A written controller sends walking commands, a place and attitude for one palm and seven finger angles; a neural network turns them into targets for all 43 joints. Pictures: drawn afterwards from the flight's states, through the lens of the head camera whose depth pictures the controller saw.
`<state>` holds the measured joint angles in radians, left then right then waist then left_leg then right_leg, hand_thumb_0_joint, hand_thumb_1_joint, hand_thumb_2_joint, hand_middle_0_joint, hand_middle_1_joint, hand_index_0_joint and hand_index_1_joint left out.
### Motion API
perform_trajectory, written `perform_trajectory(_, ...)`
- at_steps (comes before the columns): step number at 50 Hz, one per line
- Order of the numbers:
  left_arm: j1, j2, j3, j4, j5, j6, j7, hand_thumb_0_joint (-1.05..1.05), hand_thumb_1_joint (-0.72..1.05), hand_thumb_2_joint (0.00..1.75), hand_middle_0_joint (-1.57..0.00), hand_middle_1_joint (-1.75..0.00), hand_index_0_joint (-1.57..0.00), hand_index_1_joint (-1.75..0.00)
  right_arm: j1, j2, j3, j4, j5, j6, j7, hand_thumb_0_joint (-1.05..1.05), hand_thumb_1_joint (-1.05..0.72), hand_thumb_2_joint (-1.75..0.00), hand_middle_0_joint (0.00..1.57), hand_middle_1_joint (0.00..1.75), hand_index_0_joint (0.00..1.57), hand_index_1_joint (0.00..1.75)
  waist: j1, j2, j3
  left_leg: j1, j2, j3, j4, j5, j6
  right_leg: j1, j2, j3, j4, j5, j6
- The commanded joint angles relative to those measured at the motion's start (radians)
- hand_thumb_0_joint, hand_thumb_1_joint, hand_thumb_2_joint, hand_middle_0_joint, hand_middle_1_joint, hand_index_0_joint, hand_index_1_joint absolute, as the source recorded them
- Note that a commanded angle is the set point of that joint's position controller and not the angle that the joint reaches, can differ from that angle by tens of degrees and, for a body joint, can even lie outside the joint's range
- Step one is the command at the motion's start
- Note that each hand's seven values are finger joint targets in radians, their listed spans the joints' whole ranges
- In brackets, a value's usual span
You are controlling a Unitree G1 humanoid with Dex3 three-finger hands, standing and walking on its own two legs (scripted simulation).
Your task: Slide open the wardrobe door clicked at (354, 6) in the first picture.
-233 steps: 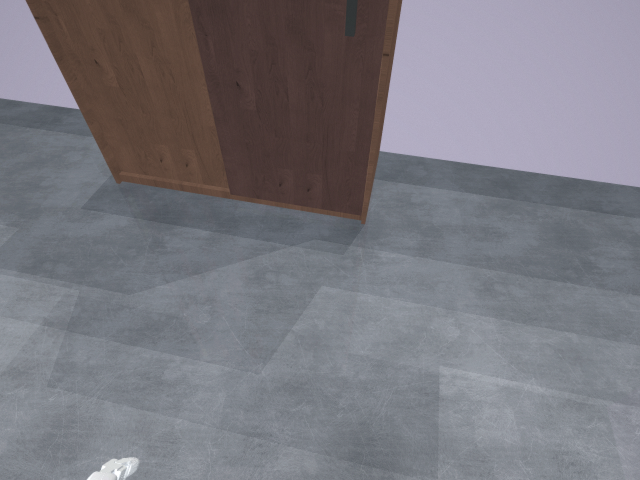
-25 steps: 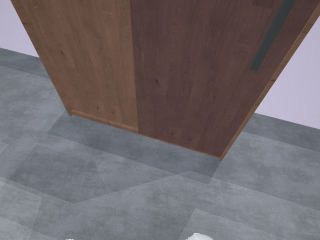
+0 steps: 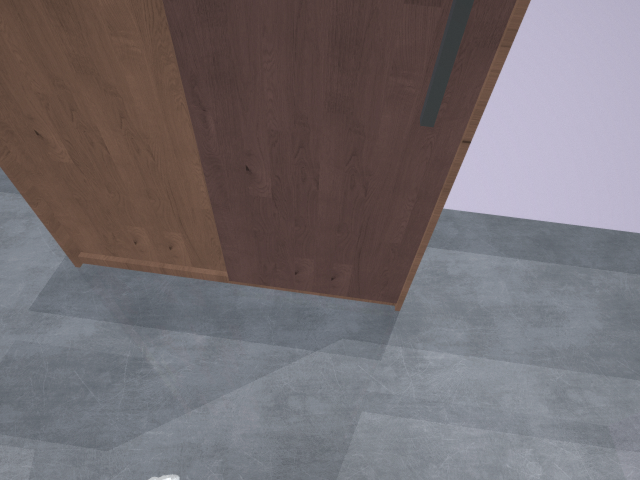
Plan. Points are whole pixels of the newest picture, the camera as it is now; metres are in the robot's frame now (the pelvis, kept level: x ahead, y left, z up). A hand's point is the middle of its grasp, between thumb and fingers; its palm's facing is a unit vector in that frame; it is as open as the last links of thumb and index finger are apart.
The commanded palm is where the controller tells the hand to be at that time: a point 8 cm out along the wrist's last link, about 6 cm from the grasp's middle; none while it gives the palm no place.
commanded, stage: take the last steps up to it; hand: right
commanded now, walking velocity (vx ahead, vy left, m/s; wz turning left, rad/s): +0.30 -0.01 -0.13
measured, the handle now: (451, 32) +0.76 -0.17 +0.21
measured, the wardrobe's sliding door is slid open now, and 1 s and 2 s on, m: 0.00 0.00 0.00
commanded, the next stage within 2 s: come to a stop and stand still in 0.88 s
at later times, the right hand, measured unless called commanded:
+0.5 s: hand out of the picture -0.02 -0.20 -0.18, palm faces +0.15 +0.98 -0.13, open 7.4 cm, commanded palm none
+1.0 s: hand (442, 348) +0.36 -0.20 -0.16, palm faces +0.05 +0.98 -0.20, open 7.4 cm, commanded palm none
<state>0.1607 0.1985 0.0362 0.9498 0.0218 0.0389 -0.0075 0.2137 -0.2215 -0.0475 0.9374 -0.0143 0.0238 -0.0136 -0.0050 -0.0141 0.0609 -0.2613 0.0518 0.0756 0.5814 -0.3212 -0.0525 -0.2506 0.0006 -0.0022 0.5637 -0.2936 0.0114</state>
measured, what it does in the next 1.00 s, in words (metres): walks ahead: right foot, then left foot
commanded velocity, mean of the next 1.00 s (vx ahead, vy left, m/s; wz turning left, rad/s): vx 0.23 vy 0.02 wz -0.01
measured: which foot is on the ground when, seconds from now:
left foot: down 0.00-0.44, up 0.46-0.88, down 0.90-1.00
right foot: down 0.00-0.00, up 0.02-0.42, down 0.44-0.90, up 0.92-1.00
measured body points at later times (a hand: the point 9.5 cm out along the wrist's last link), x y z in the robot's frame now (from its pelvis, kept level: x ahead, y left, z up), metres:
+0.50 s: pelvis +0.09 -0.05 +0.00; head +0.10 -0.07 +0.45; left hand +0.16 +0.18 -0.14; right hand -0.02 -0.25 -0.16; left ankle +0.01 +0.09 -0.70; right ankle +0.10 -0.15 -0.73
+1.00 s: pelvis +0.26 -0.02 +0.00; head +0.28 +0.00 +0.44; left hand +0.19 +0.19 -0.17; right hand +0.36 -0.25 -0.14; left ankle +0.32 +0.08 -0.73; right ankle +0.14 -0.14 -0.66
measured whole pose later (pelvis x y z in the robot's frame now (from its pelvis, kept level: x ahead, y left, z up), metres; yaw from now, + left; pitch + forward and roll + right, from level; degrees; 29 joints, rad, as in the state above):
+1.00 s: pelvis +0.26 -0.02 +0.00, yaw -3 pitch -2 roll +0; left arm 0.38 0.13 0.05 1.15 0.02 0.00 0.01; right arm 0.11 -0.15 -0.05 1.00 -0.02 -0.06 0.00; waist 0.05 -0.04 0.08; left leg -0.34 0.05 0.16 0.60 -0.23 0.05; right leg -0.28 -0.09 -0.07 1.09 -0.50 0.00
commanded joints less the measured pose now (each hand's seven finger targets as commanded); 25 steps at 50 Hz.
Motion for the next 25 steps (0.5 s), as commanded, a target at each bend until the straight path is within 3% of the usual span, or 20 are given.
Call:
perform_trajectory(1,-0.05,0.126,0.038,-0.096,0.0,-0.011,0.002,0.0,0.9,0.9,-0.2,-0.3,-0.2,-0.3,0.201,-0.229,-0.047,-0.011,-0.012,-0.044,-0.009,0.0,-0.9,-0.9,0.2,0.3,0.2,0.3,-0.094,0.336,-0.03,0.147,0.4,-0.515,-0.458,-0.292,0.182,-0.331,-0.013,0.054,0.378,-0.302,-0.006)
perform_trajectory(2,-0.06,0.13,0.045,-0.088,0.002,-0.009,-0.005,0.0,0.9,0.9,-0.2,-0.3,-0.2,-0.3,0.167,-0.203,-0.044,-0.009,-0.012,-0.044,-0.013,0.0,-0.9,-0.9,0.2,0.3,0.2,0.3,-0.07,0.298,0.024,0.1,0.383,-0.516,-0.494,-0.401,0.191,-0.361,-0.03,0.062,0.483,-0.231,-0.014)
perform_trajectory(3,-0.047,0.132,0.048,-0.064,0.006,-0.012,-0.013,0.0,0.9,0.9,-0.2,-0.3,-0.2,-0.3,0.131,-0.165,-0.036,-0.012,-0.011,-0.051,-0.011,0.0,-0.9,-0.9,0.2,0.3,0.2,0.3,-0.043,0.196,0.067,0.055,0.344,-0.44,-0.485,-0.382,0.174,-0.367,-0.052,0.06,0.537,-0.147,-0.016)
perform_trajectory(4,-0.011,0.117,0.048,-0.037,0.009,-0.014,-0.021,0.0,0.9,0.9,-0.2,-0.3,-0.2,-0.3,0.095,-0.135,-0.025,-0.014,-0.012,-0.06,-0.008,0.0,-0.9,-0.9,0.2,0.3,0.2,0.3,-0.015,0.151,0.068,0.04,0.291,-0.324,-0.456,-0.287,0.149,-0.339,-0.064,0.039,0.547,-0.067,-0.008)
perform_trajectory(5,0.023,0.095,0.045,-0.016,0.011,-0.016,-0.024,0.0,0.9,0.9,-0.2,-0.3,-0.2,-0.3,0.096,-0.11,-0.019,-0.012,-0.01,-0.069,-0.006,0.0,-0.9,-0.9,0.2,0.3,0.2,0.3,-0.005,0.133,0.042,0.049,0.251,-0.238,-0.436,-0.186,0.132,-0.311,-0.066,0.019,0.536,-0.014,0.0)
perform_trajectory(7,0.049,0.071,0.044,0.005,0.007,-0.019,-0.026,0.0,0.9,0.9,-0.2,-0.3,-0.2,-0.3,0.132,-0.087,-0.013,0.012,-0.01,-0.081,-0.006,0.0,-0.9,-0.9,0.2,0.3,0.2,0.3,-0.008,0.157,0.032,0.079,0.224,-0.158,-0.437,-0.096,0.126,-0.296,-0.075,-0.011,0.491,0.037,0.013)
perform_trajectory(12,-0.014,0.04,0.036,0.005,0.002,-0.035,-0.027,0.0,0.9,0.9,-0.2,-0.3,-0.2,-0.3,0.238,-0.088,-0.013,0.088,-0.015,-0.09,-0.002,0.0,-0.9,-0.9,0.2,0.3,0.2,0.3,-0.051,0.16,0.047,0.16,0.244,-0.148,-0.445,-0.049,0.169,-0.304,-0.092,-0.068,0.287,0.008,0.021)
perform_trajectory(16,-0.028,0.017,0.024,0.005,-0.001,-0.054,-0.027,0.0,0.9,0.9,-0.2,-0.3,-0.2,-0.3,0.253,-0.093,-0.018,0.131,-0.018,-0.086,-0.002,0.0,-0.9,-0.9,0.2,0.3,0.2,0.3,-0.052,0.179,0.043,0.152,0.255,-0.126,-0.406,-0.008,0.181,-0.224,-0.086,-0.1,0.128,-0.031,0.004)
perform_trajectory(18,0.009,0.013,0.02,0.022,-0.003,-0.067,-0.021,0.0,0.9,0.9,-0.2,-0.3,-0.2,-0.3,0.248,-0.087,-0.021,0.146,-0.015,-0.082,-0.003,0.0,-0.9,-0.9,0.2,0.3,0.2,0.3,-0.031,0.164,0.034,0.121,0.234,-0.1,-0.347,0.032,0.169,-0.113,-0.071,-0.129,0.02,-0.009,-0.003)
perform_trajectory(19,0.068,0.016,0.019,0.046,-0.002,-0.075,-0.016,0.0,0.9,0.9,-0.2,-0.3,-0.2,-0.3,0.234,-0.082,-0.022,0.152,-0.01,-0.079,-0.003,0.0,-0.9,-0.9,0.2,0.3,0.2,0.3,-0.002,0.129,0.015,0.068,0.21,-0.067,-0.296,0.033,0.15,0.009,-0.056,-0.159,-0.061,0.045,-0.003)
perform_trajectory(20,0.158,0.041,0.024,0.081,-0.002,-0.085,-0.007,0.0,0.9,0.9,-0.2,-0.3,-0.2,-0.3,0.224,-0.061,-0.019,0.153,-0.005,-0.074,-0.002,0.0,-0.9,-0.9,0.2,0.3,0.2,0.3,0.036,0.046,-0.018,-0.009,0.164,-0.023,-0.187,0.039,0.123,0.173,-0.054,-0.153,-0.133,0.053,-0.006)
perform_trajectory(21,0.281,0.119,0.043,0.12,0.004,-0.094,0.005,0.0,0.9,0.9,-0.2,-0.3,-0.2,-0.3,0.223,-0.014,-0.009,0.142,-0.002,-0.071,0.004,0.0,-0.9,-0.9,0.2,0.3,0.2,0.3,0.087,-0.142,-0.062,-0.148,0.081,0.049,0.043,-0.011,0.08,0.333,-0.204,0.049,-0.206,-0.034,-0.053)
perform_trajectory(22,0.385,0.217,0.067,0.138,0.006,-0.088,0.016,0.0,0.9,0.9,-0.2,-0.3,-0.2,-0.3,0.191,0.03,0.002,0.104,-0.002,-0.069,0.011,0.0,-0.9,-0.9,0.2,0.3,0.2,0.3,0.113,-0.317,-0.078,-0.324,-0.004,0.104,0.302,-0.237,0.044,0.389,-0.41,0.328,-0.329,-0.133,-0.133)
perform_trajectory(23,0.407,0.206,0.063,0.152,0.01,-0.084,0.024,0.0,0.9,0.9,-0.2,-0.3,-0.2,-0.3,0.109,0.006,-0.001,0.075,-0.012,-0.064,0.005,0.0,-0.9,-0.9,0.2,0.3,0.2,0.3,0.137,-0.285,-0.04,-0.389,0.008,0.02,0.465,-0.266,0.058,0.331,-0.448,0.39,-0.389,-0.209,-0.169)
perform_trajectory(24,0.352,0.168,0.052,0.143,0.007,-0.083,0.03,0.0,0.9,0.9,-0.2,-0.3,-0.2,-0.3,0.063,0.002,-0.007,0.076,-0.012,-0.062,0.01,0.0,-0.9,-0.9,0.2,0.3,0.2,0.3,0.115,-0.22,0.024,-0.425,0.048,-0.02,0.554,-0.195,0.066,0.242,-0.44,0.368,-0.403,-0.218,-0.185)
perform_trajectory(25,0.281,0.114,0.04,0.124,0.004,-0.086,0.03,0.0,0.9,0.9,-0.2,-0.3,-0.2,-0.3,0.056,0.002,-0.012,0.09,-0.013,-0.061,0.019,0.0,-0.9,-0.9,0.2,0.3,0.2,0.3,0.085,-0.143,0.078,-0.41,0.079,-0.041,0.573,-0.109,0.067,0.154,-0.403,0.292,-0.419,-0.204,-0.175)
